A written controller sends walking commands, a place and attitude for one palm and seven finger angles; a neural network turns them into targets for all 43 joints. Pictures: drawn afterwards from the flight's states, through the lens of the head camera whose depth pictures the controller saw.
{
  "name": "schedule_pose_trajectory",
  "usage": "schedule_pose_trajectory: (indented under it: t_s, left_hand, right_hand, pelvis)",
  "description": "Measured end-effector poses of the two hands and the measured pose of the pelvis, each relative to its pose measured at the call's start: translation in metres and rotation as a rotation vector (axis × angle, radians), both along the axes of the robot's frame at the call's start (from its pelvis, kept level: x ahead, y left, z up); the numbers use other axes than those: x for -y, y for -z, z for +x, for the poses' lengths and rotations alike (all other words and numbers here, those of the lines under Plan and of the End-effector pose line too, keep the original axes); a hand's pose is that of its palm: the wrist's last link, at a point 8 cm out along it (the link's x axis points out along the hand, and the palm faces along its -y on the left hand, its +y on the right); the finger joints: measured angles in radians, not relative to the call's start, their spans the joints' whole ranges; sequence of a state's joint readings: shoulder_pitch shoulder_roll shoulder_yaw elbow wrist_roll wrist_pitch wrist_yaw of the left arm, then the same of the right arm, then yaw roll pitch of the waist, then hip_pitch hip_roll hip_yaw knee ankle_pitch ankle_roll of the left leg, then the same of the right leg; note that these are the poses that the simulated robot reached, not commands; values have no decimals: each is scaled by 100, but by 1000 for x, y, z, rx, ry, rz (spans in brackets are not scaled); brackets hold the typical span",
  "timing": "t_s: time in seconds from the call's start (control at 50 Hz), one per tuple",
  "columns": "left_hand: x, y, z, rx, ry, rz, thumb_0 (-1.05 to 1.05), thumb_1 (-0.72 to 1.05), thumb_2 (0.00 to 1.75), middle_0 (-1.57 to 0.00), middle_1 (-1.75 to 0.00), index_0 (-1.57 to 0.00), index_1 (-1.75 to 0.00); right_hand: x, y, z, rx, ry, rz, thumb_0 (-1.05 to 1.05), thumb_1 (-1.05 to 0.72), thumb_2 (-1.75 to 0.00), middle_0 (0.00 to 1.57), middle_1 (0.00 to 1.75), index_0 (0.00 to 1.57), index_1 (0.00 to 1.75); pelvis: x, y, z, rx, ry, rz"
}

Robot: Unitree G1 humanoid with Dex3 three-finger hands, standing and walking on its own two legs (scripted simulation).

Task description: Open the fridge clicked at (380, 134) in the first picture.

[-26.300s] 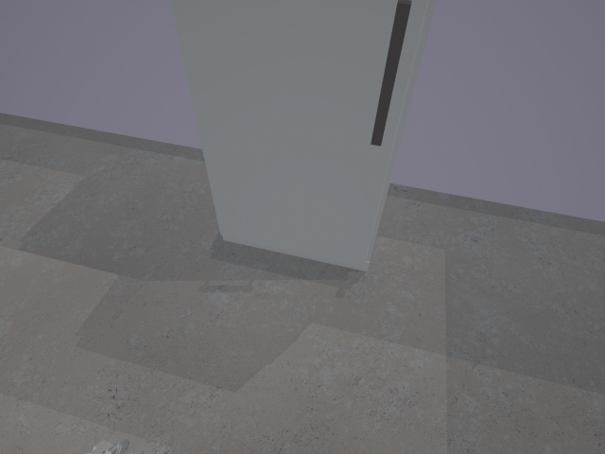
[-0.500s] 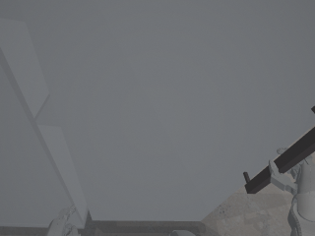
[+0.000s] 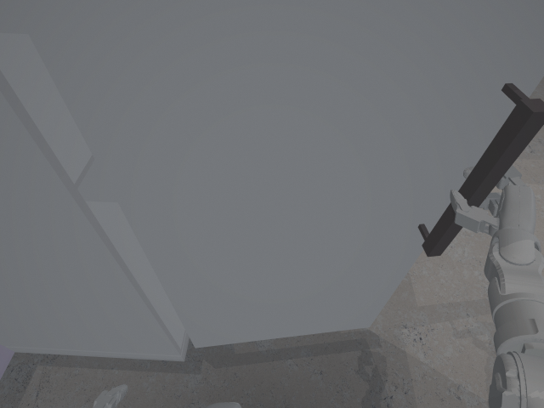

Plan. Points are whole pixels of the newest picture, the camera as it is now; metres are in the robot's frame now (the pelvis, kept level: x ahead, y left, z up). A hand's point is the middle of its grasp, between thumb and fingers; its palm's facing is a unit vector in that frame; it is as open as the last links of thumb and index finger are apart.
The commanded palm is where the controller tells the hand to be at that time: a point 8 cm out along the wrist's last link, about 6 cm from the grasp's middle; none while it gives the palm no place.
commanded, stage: stop walking and hold the door back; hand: right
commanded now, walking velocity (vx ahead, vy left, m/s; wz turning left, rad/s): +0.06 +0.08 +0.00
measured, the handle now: (464, 184) +0.46 -0.27 +0.09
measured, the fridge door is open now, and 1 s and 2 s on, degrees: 80 79 82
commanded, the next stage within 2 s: loosen the grip on the handle in 0.78 s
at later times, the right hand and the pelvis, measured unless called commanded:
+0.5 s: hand (459, 195) +0.44 -0.26 +0.08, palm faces +0.28 +0.91 -0.30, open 7.1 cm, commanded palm +0.38 -0.30 +0.08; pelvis +0.04 -0.01 -0.01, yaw +3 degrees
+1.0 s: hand (473, 198) +0.42 -0.27 +0.10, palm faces +0.26 +0.93 -0.26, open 7.6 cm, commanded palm +0.36 -0.31 +0.09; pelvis +0.02 -0.02 +0.00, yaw +4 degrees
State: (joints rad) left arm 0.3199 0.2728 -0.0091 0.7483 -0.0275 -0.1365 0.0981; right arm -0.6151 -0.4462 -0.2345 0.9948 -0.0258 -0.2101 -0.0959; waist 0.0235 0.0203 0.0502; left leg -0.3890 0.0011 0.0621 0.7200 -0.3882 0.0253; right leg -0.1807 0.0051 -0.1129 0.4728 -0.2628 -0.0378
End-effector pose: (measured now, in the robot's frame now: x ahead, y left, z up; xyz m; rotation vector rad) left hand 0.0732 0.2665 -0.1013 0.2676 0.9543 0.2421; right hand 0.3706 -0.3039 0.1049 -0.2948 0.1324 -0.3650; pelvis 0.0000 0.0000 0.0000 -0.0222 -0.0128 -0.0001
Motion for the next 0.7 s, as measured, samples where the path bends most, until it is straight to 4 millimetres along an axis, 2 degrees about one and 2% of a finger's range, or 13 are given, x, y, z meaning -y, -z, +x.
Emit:
schedule_pose_trajectory:
  t_s: [0.12,0.2,0.26,0.3,0.38,0.46,0.52,0.58,0.7]
  left_hand:
    - [27,10,-24,-136,-31,-79,1,91,89,-20,-30,-20,-30]
    - [26,23,-22,-173,-44,-115,1,90,89,-21,-30,-20,-30]
    - [13,32,-8,-158,-70,-114,1,90,89,-21,-30,-20,-30]
    - [3,30,5,-122,-89,-97,1,90,89,-21,-30,-20,-30]
    - [-12,11,34,-31,-82,-31,1,91,89,-21,-30,-20,-30]
    - [-16,-8,62,61,-55,48,1,91,89,-20,-30,-20,-30]
    - [-9,-20,79,111,-59,74,1,91,89,-20,-30,-20,-30]
    - [8,-29,93,145,-33,53,1,91,89,-20,-30,-20,-30]
    - [44,-18,116,156,54,-48,1,91,89,-20,-30,-20,-30]
  right_hand:
    - [-2,-2,23,-32,-22,16,-8,-48,-72,31,142,41,134]
    - [-4,-1,33,-3,-36,-19,-9,-49,-72,31,142,38,134]
    - [-7,2,37,27,-26,-40,-10,-50,-72,32,142,35,132]
    - [-7,2,37,32,-23,-39,-10,-50,-72,31,142,34,131]
    - [-6,2,35,40,-34,-32,-10,-51,-70,31,142,35,130]
    - [-2,5,34,73,-71,-27,-11,-49,-69,32,144,36,129]
    - [1,7,30,103,-95,-25,-11,-50,-69,32,145,35,128]
    - [2,9,23,118,-101,-17,-11,-51,-68,31,145,34,127]
    - [2,9,9,120,-82,-24,-11,-51,-69,30,145,33,128]
  pelvis:
    - [0,-7,13,0,6,40]
    - [-10,2,25,0,-21,34]
    - [-14,9,27,4,-24,55]
    - [-12,8,27,8,-26,50]
    - [-5,3,31,5,-39,26]
    - [7,4,38,0,-45,41]
    - [17,5,44,3,-54,39]
    - [20,1,49,-5,-70,33]
    - [18,1,52,-20,-76,37]
